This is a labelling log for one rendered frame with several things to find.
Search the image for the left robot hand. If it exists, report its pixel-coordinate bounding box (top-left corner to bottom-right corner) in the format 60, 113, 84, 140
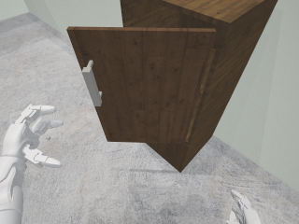
1, 104, 64, 169

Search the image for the right robot hand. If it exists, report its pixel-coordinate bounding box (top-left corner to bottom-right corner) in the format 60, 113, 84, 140
226, 189, 262, 224

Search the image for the left robot forearm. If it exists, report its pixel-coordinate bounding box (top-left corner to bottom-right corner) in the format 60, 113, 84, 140
0, 155, 27, 224

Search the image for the handle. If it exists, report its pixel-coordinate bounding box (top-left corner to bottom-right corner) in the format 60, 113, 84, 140
81, 60, 103, 106

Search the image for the cupboard door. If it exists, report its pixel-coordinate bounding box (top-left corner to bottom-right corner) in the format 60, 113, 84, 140
66, 26, 216, 145

